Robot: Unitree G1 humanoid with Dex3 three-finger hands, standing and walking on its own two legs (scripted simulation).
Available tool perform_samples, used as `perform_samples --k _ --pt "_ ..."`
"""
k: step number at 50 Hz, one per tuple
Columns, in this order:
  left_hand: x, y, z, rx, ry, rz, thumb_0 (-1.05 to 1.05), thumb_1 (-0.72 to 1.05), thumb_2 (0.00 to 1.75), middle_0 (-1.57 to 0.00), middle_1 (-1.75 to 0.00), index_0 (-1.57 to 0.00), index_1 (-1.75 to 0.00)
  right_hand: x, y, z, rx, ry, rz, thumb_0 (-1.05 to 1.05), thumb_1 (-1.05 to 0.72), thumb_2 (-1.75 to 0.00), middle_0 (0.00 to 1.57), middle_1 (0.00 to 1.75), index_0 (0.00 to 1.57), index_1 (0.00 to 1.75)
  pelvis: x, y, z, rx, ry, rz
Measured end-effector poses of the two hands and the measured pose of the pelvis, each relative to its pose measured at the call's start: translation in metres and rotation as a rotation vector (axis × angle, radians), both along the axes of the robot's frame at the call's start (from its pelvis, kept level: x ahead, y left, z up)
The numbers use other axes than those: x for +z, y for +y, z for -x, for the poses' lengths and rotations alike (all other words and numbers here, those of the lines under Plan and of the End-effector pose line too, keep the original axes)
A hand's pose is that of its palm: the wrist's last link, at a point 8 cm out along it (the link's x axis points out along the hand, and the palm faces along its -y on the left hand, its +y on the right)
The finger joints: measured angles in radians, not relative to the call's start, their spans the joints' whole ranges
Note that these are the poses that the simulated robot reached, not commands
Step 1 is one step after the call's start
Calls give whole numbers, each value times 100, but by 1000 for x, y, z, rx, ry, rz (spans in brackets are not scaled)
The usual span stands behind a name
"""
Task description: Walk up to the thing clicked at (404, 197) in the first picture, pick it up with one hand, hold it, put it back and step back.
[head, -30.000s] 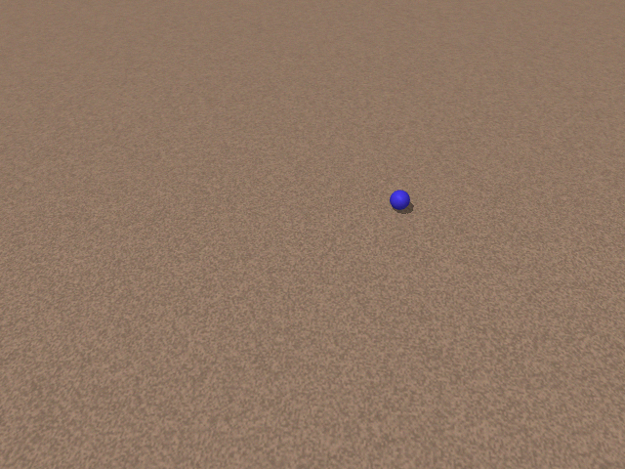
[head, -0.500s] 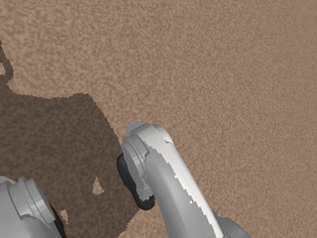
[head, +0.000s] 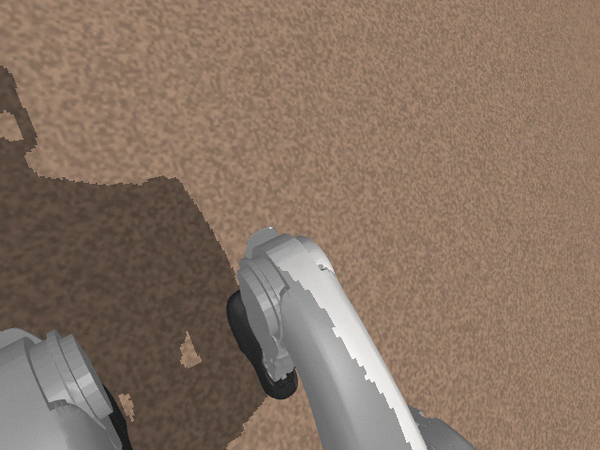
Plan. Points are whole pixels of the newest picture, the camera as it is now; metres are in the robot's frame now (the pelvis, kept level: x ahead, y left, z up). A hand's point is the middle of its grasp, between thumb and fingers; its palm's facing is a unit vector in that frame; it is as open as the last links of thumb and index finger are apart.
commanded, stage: settle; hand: left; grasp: from above
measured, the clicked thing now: out of the picture +0.50 +0.29 -0.27
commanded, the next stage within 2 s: lift in 0.62 s
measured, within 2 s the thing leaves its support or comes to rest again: neither
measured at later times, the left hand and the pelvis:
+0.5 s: hand out of the picture +0.48 +0.30 -0.13, palm faces -0.43 -0.10 -0.90, open 10.8 cm; pelvis +0.00 -0.01 +0.01, yaw +5 degrees
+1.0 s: hand out of the picture +0.47 +0.30 -0.08, palm faces -0.44 -0.11 -0.89, open 10.9 cm; pelvis +0.00 -0.01 +0.05, yaw +8 degrees
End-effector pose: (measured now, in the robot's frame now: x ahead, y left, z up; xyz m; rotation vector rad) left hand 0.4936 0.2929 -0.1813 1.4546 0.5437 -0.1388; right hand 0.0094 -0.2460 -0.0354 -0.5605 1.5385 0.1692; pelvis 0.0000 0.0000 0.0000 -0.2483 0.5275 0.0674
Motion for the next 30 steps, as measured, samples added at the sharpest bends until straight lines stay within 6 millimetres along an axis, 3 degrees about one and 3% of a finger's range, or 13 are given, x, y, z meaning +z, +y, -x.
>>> perform_samples --k 9,18,30 --pt "39 12 -4 9 -40 -36 -1 -16 58 -59 -79 -63 -75 -7 -12 -13 -39 -20 -8 0 -92 -90 20 30 20 30 4 -3 -4 10 38 -18" --pt "85 8 3 0 -9 -34 -1 -16 56 -61 -77 -65 -73 -19 -23 -40 -67 -92 -25 0 -92 -90 20 30 20 30 12 -5 -4 28 60 -43" --pt "113 2 9 -44 13 -33 -1 -18 58 -61 -78 -65 -74 -28 -32 -50 -80 -135 2 0 -92 -90 20 30 20 30 15 -12 5 47 49 -77"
